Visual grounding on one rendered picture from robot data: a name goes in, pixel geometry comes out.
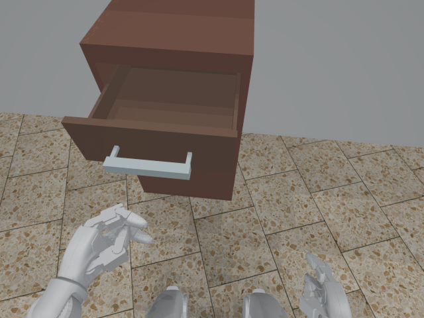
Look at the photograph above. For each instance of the robot left thigh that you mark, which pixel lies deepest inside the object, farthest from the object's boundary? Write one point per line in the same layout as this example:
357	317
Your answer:
169	304

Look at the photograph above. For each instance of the right robot hand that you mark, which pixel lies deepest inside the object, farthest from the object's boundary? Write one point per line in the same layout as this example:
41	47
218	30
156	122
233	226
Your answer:
330	300

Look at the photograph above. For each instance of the cabinet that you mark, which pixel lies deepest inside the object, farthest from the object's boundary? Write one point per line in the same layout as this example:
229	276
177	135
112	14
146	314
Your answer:
210	35

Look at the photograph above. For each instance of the left robot forearm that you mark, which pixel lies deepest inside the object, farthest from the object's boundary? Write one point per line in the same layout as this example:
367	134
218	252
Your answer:
63	298

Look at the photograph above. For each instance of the robot thigh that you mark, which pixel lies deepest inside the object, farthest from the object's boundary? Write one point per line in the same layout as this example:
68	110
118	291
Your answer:
169	304
262	305

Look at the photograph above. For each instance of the robot right thigh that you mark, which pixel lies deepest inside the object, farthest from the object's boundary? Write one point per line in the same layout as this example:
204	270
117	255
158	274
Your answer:
262	305

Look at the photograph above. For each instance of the left robot hand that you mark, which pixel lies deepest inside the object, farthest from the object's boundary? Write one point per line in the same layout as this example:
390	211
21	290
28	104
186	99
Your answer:
79	262

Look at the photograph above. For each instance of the drawer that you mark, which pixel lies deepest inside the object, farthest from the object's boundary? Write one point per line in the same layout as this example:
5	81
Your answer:
160	114

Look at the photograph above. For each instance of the handle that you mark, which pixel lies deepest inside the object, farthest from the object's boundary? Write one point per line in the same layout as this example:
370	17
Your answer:
147	167

